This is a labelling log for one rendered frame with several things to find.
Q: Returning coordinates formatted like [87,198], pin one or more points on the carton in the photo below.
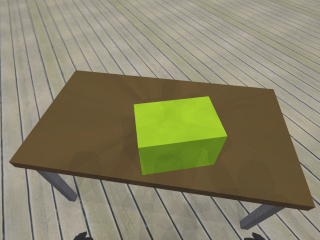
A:
[178,134]

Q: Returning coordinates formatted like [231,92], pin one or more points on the table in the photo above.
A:
[89,131]

